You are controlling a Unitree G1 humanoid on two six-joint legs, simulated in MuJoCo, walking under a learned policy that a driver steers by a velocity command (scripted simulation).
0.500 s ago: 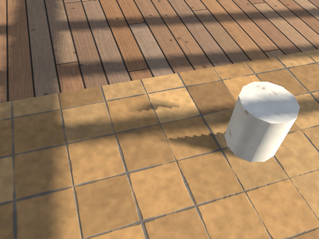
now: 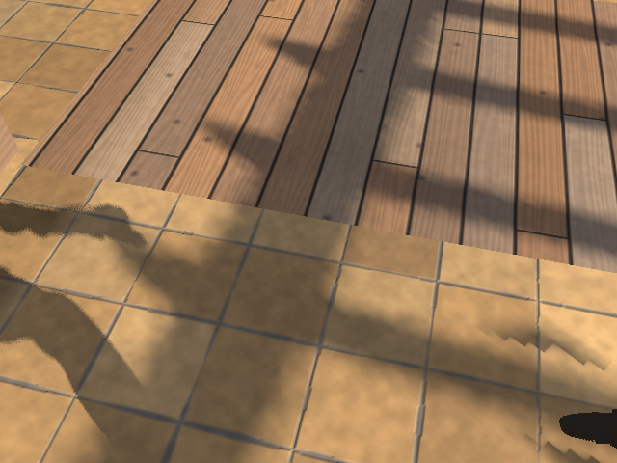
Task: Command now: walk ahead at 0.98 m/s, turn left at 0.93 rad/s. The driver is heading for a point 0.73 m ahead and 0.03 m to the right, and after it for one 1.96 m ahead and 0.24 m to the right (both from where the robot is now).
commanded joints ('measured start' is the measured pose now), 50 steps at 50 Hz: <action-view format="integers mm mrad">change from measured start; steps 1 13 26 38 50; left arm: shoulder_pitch -103 -111 -50 -275 -308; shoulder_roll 76 79 134 150 102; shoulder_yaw -2 -31 47 52 64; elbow -59 -164 -160 -302 -349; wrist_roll -2 22 -48 -47 -67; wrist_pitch -30 31 -14 92 153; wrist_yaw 4 1 -79 17 31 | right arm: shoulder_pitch -99 242 169 153 91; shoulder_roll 35 -84 -78 8 -63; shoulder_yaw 41 -18 -15 10 -42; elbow -95 52 59 -61 -23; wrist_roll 2 15 9 8 41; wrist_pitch -11 -53 -53 -26 -74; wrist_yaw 21 -106 -182 -143 -116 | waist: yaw -71 -1 70 -82 -58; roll -70 -172 99 -64 -171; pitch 160 32 -142 -139 -137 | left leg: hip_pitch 202 632 612 266 627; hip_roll -50 119 -11 -138 -62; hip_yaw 112 -421 -2 -217 -282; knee -212 -723 -246 -59 -723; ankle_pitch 85 604 815 -226 31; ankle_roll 45 237 -130 -198 -112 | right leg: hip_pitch -238 -717 -221 -424 -390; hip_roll -205 -144 100 -48 57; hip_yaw -39 269 146 690 824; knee -122 1130 349 101 297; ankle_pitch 892 20 590 499 72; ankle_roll -66 5 -81 -266 -124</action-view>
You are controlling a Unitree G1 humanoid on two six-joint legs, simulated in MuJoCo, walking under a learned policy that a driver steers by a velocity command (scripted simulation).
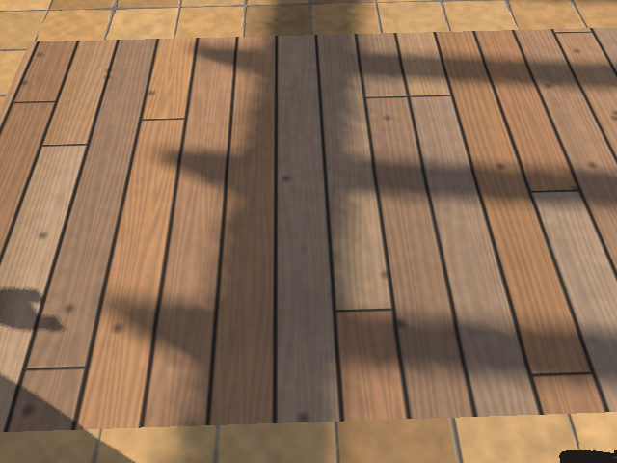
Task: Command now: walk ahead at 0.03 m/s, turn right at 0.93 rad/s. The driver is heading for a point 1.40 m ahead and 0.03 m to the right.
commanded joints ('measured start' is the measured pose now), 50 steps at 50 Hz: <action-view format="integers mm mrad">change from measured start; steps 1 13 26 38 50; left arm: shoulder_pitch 82 -25 28 -99 -221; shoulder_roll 25 63 74 46 31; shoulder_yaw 4 -3 -27 -12 2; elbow -56 -92 -51 31 -5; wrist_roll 2 5 70 56 58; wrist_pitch -5 -12 -26 -46 -68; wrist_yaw -8 -24 -29 12 -26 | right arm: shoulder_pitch -11 42 73 99 298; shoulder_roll -175 -132 -65 -76 -296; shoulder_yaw -58 -45 -9 -38 -117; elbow -73 -77 -15 -44 -142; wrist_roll -14 -34 -27 16 -30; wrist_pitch -15 51 28 96 64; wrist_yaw -4 -35 22 7 24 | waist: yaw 28 -83 -4 -12 -146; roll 56 135 -231 -120 237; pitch -239 -111 -250 -85 -258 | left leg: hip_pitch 345 339 -152 -208 447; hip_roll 295 330 159 177 473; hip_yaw -170 78 230 212 -380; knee -154 -193 379 490 -136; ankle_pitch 229 283 -474 -207 541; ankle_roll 138 299 -6 -67 462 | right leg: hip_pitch -40 -349 338 272 -394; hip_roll -96 -314 -660 -571 -252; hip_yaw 66 -339 -24 -371 -350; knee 203 599 -151 -213 750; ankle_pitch -452 -213 532 241 -582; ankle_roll -5 182 -264 -192 133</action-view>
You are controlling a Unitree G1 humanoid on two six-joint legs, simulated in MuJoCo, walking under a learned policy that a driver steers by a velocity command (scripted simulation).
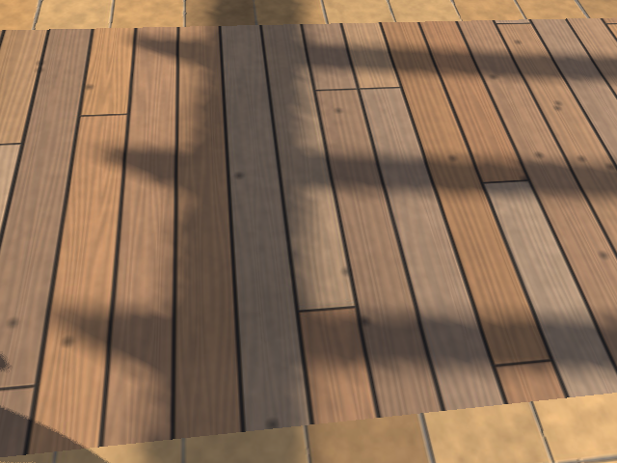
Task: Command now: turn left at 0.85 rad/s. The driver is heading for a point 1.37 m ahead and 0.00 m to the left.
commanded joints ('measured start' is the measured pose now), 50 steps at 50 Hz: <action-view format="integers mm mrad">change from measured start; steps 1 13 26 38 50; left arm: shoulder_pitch -141 -57 -54 -83 -224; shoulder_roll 79 70 49 52 25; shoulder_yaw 13 7 -37 -34 -63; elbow -142 -60 -52 -200 -244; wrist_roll -2 -5 33 -63 35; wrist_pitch -28 -33 -72 -77 -3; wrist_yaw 5 10 -26 -8 -141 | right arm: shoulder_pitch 145 -29 71 213 245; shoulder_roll -245 -182 -50 -134 -121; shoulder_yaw -65 -37 28 -38 10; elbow -56 -106 -50 59 182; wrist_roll -27 3 -54 -15 -51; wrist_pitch -63 -29 -46 -174 -173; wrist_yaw -3 -57 -33 -22 -18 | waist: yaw -73 1 -103 -112 -64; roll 196 179 -157 171 129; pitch -221 -172 -158 13 104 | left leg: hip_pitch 406 229 141 621 344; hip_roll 339 130 -56 380 210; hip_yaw -567 -455 -290 -642 114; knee -326 -275 -96 -477 -595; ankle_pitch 586 368 -83 -320 421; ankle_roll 312 147 -72 169 14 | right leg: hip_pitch -421 -238 141 -674 -377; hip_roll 107 160 -140 88 69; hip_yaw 233 267 537 315 13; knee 437 -7 -496 102 11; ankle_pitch -127 258 813 55 349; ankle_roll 4 41 -263 -101 -167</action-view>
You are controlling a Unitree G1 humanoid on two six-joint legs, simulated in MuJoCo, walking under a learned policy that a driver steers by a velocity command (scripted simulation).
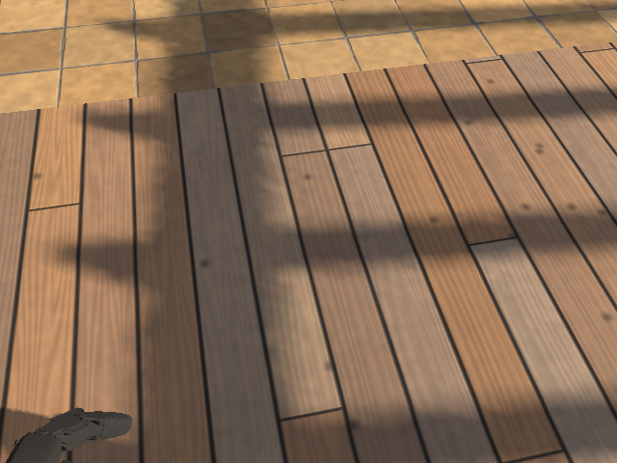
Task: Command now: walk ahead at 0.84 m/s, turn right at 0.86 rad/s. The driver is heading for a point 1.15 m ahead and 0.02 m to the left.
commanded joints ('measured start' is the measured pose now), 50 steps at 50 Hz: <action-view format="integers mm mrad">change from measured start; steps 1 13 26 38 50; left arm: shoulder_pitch -153 248 389 80 539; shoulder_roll -6 82 145 20 229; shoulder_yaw -24 26 13 -83 16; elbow -100 108 240 5 77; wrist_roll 0 -21 -1 48 22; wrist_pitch -13 -86 -149 -98 -138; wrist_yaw -6 105 142 95 156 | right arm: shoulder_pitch -71 -164 -384 -132 -178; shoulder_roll -135 -58 -78 -144 -79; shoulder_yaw -15 40 42 -22 -31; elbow -45 -183 -162 -29 -85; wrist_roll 4 -30 39 34 29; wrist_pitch -20 26 31 4 -17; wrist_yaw -5 23 65 17 17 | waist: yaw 40 40 58 149 314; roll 126 45 -85 -44 -105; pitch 142 20 -24 134 -361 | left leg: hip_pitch -192 -822 -616 -616 -630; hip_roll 186 129 -148 -10 -132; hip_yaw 62 -220 15 -594 -427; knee -21 1113 445 -42 999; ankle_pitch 839 92 515 136 225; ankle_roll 124 43 195 409 202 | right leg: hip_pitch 188 560 997 214 1192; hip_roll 64 -27 -59 -22 -233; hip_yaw -143 455 -33 105 370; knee -181 -797 -761 102 -485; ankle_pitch -13 -121 1370 -106 -380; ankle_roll -69 -248 57 108 36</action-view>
